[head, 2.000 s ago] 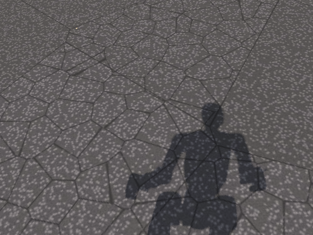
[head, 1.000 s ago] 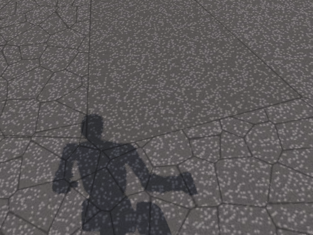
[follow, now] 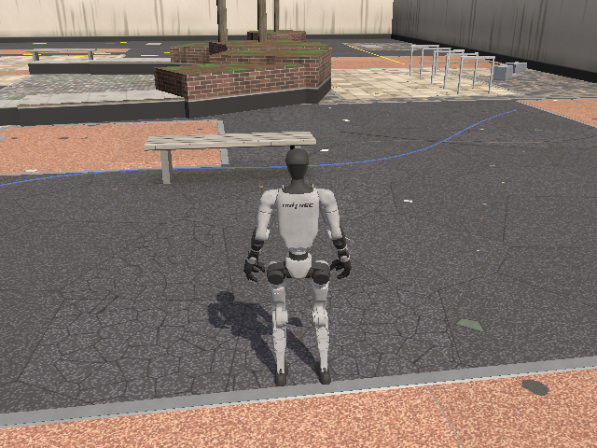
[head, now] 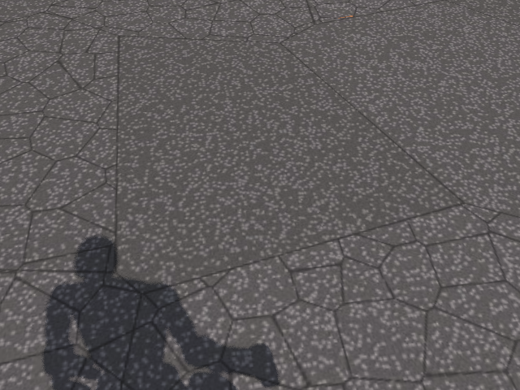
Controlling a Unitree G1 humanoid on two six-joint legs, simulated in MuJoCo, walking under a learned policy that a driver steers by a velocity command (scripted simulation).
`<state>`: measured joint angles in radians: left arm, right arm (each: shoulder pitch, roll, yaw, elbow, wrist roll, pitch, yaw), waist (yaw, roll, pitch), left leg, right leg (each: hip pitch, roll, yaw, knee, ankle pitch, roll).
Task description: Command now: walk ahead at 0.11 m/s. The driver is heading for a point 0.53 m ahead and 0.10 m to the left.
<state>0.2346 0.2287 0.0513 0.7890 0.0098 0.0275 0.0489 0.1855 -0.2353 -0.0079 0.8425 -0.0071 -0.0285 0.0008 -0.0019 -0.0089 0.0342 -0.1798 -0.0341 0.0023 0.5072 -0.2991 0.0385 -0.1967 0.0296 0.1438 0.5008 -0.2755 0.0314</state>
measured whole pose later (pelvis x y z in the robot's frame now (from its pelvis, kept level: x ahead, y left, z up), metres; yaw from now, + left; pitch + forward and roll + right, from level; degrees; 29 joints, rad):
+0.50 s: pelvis +0.13 -0.06 +0.01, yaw +3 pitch +0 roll +0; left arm 0.37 0.22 0.04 0.86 0.01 -0.10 -0.01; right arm 0.24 -0.31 -0.05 0.84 0.04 -0.07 0.02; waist 0.03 0.06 0.00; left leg -0.59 0.05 -0.07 1.08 -0.20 0.05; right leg -0.06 0.03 -0.07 0.29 -0.24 -0.04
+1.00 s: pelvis +0.39 +0.01 +0.00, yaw +17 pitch +1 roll +1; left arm 0.18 0.31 0.04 0.73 0.00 -0.09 0.02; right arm 0.22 -0.28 -0.05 0.73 0.00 -0.06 0.03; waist -0.02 -0.03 0.07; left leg -0.28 -0.13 -0.01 0.38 -0.12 0.12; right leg -0.59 -0.09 0.06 1.14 -0.34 0.04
